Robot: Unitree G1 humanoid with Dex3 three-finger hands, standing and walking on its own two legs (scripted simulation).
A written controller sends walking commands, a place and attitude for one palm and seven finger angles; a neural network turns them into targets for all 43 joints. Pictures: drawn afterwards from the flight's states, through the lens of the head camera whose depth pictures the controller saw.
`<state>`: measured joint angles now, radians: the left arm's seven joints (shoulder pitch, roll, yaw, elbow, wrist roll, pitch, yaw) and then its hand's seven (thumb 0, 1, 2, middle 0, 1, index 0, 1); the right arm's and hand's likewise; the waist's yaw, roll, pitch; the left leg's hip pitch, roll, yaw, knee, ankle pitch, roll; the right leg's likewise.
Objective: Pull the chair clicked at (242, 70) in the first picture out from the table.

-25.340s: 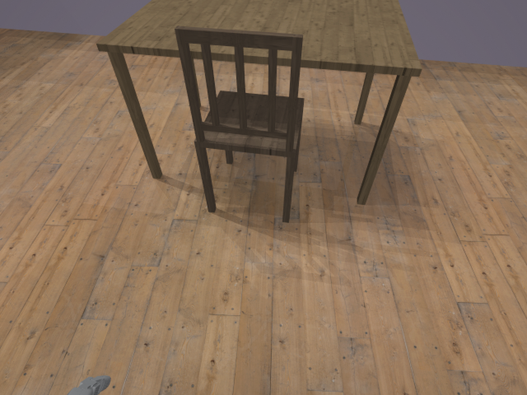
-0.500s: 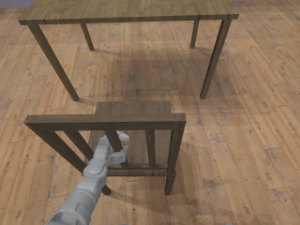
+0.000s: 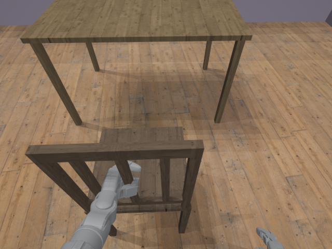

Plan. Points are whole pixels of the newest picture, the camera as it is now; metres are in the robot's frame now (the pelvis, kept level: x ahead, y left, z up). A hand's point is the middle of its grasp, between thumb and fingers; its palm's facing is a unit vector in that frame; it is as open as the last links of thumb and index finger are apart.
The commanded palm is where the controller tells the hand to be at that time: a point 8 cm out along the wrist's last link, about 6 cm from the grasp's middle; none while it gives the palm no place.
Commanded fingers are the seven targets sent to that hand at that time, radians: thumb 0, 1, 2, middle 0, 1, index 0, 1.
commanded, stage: stop walking, hand still on the chair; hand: left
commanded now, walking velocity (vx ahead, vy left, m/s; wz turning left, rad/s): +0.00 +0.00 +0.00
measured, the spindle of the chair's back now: (129, 182) +0.31 +0.12 -0.09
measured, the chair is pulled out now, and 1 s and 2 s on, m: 0.61 0.61 0.61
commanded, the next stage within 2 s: open the thumb and straighten the fingers in 0.14 s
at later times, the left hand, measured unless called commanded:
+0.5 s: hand (131, 182) +0.30 +0.11 -0.06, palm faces -0.08 -0.99 -0.12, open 8.4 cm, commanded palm +0.28 +0.17 -0.04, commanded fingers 0.00 -0.55 0.20 -0.40 -1.16 -0.40 -1.16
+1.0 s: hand (124, 181) +0.31 +0.13 -0.07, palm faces -0.04 -0.99 -0.13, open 17.1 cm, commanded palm +0.28 +0.18 -0.05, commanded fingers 0.00 -0.55 0.20 0.00 0.00 0.00 0.00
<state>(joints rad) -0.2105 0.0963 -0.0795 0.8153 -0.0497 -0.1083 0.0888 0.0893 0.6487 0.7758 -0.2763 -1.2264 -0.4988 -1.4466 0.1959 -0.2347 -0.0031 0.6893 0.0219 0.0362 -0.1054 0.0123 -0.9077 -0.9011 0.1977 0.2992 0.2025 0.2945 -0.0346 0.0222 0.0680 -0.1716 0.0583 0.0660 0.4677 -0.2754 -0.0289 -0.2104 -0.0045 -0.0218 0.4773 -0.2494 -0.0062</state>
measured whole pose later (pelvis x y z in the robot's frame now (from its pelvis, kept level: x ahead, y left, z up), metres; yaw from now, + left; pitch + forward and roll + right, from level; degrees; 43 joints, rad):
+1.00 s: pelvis +0.02 +0.01 -0.03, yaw +3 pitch +10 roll +0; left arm -0.07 0.15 -0.04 0.43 -0.07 0.07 0.02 -0.01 -0.54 0.20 -0.06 -0.17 -0.06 -0.17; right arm 0.25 -0.25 -0.01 0.61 0.03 -0.02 -0.03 0.01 -0.91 -0.90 0.20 0.30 0.20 0.29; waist -0.06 0.05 -0.08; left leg -0.51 0.03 0.03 0.76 -0.42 -0.02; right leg -0.53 -0.04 -0.05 0.78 -0.41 0.00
